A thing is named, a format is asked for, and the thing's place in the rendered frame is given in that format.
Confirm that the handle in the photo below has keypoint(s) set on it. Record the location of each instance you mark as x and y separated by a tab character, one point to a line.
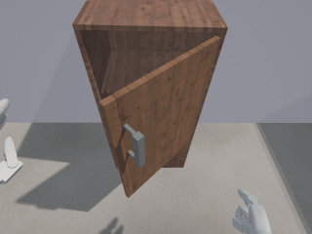
138	145

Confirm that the robot left hand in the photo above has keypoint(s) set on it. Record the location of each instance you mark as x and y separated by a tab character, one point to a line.
11	165

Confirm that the cupboard door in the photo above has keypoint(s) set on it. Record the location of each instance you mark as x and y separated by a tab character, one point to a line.
163	105

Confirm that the robot right hand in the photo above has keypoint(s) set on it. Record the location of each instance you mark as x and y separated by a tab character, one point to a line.
254	218

